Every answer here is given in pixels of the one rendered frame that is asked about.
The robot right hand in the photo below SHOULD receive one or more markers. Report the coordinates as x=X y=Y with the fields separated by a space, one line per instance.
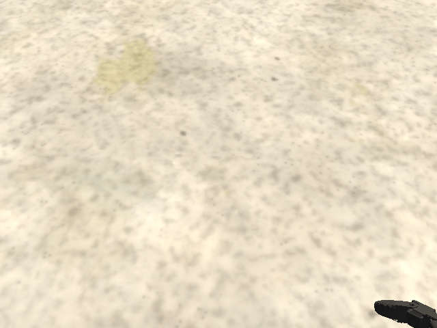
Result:
x=414 y=313

